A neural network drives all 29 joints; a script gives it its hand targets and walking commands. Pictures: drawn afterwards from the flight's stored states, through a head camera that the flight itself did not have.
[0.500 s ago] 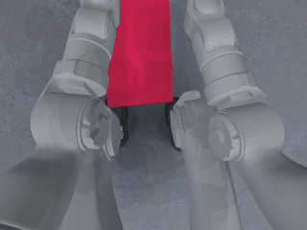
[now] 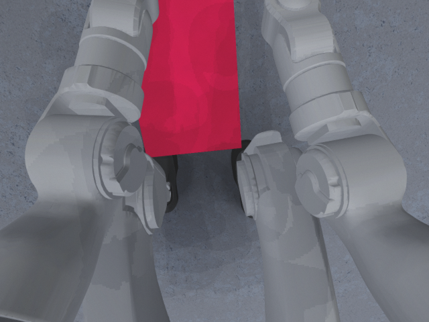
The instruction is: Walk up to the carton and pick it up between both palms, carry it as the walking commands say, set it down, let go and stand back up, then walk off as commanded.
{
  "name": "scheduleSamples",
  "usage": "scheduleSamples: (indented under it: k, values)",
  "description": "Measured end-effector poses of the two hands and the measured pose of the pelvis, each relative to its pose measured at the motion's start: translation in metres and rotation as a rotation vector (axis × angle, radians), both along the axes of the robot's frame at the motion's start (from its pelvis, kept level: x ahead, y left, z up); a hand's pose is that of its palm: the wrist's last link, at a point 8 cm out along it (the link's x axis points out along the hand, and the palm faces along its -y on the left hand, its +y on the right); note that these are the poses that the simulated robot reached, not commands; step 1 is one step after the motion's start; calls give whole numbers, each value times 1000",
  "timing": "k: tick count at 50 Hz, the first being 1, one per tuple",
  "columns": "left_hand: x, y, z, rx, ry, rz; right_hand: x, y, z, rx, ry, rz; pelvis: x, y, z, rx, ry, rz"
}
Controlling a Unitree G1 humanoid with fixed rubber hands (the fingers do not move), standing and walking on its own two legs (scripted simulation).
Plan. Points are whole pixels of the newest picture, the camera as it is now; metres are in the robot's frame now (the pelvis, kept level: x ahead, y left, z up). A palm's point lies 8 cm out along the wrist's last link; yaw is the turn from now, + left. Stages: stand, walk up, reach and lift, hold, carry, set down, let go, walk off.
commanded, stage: set down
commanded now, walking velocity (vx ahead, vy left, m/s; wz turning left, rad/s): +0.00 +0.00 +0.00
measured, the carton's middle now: (186, 69) +0.40 +0.03 -0.33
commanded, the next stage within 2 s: none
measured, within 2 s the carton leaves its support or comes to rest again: neither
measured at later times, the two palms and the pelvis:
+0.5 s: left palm out of the picture +0.55 +0.07 -0.22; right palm out of the picture +0.52 -0.10 -0.22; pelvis +0.00 +0.00 -0.01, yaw +0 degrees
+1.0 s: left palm out of the picture +0.56 +0.08 -0.22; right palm out of the picture +0.52 -0.11 -0.23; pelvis +0.00 +0.00 -0.01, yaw -1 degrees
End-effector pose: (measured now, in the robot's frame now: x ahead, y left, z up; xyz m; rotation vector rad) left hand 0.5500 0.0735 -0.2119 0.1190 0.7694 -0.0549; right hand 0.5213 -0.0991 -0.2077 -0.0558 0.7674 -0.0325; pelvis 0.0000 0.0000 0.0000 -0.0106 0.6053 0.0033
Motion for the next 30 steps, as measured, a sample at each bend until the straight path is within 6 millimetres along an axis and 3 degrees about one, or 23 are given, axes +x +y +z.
scheduleSamples:
  k: [30]
  values:
    - [5,1,-6,-27,-6,-6,-1,-1,-14,20,18,23,1,-1,-8,5,6,-9]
